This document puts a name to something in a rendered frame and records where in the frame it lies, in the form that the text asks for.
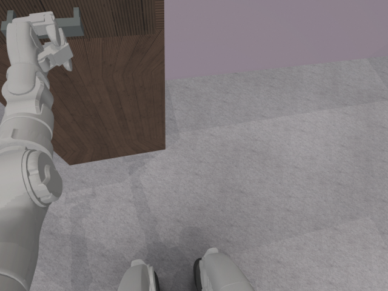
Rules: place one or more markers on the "right robot shin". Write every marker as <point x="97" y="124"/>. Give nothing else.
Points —
<point x="209" y="251"/>

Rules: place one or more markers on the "robot left forearm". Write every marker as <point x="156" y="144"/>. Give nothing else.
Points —
<point x="28" y="120"/>

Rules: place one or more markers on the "robot right thigh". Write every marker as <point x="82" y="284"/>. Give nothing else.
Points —
<point x="222" y="274"/>

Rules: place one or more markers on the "robot left hand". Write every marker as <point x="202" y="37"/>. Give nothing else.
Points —
<point x="23" y="45"/>

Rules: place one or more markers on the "handle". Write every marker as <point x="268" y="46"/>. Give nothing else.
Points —
<point x="70" y="26"/>

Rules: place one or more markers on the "drawer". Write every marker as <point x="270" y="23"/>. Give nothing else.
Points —
<point x="100" y="18"/>

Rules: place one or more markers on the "cabinet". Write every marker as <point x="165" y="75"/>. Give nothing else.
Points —
<point x="112" y="103"/>

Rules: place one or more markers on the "left robot upper arm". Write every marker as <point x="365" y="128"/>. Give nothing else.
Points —
<point x="29" y="183"/>

